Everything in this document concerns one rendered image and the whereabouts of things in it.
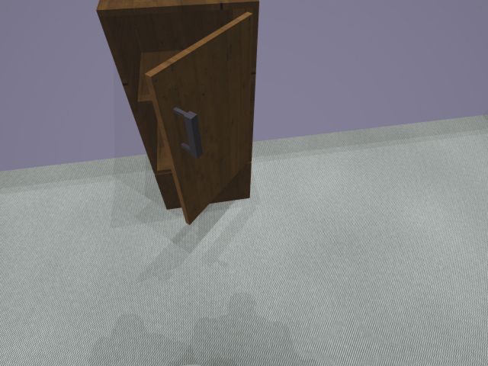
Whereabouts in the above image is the handle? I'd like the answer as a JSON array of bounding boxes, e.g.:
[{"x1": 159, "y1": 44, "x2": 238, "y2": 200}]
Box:
[{"x1": 173, "y1": 107, "x2": 203, "y2": 159}]

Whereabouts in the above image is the cupboard door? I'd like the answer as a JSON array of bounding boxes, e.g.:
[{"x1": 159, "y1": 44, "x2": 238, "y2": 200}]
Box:
[{"x1": 145, "y1": 12, "x2": 252, "y2": 225}]

